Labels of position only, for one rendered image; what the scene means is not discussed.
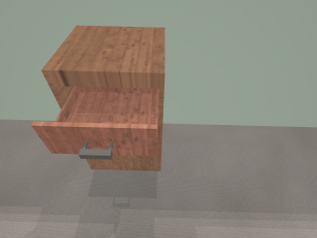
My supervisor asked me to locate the handle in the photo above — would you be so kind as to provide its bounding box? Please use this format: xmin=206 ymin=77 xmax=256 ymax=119
xmin=78 ymin=141 xmax=114 ymax=160

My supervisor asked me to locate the cabinet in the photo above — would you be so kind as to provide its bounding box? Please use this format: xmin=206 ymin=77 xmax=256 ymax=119
xmin=42 ymin=25 xmax=165 ymax=172

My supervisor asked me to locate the drawer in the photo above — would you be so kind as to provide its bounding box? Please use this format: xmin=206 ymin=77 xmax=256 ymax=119
xmin=31 ymin=86 xmax=159 ymax=157

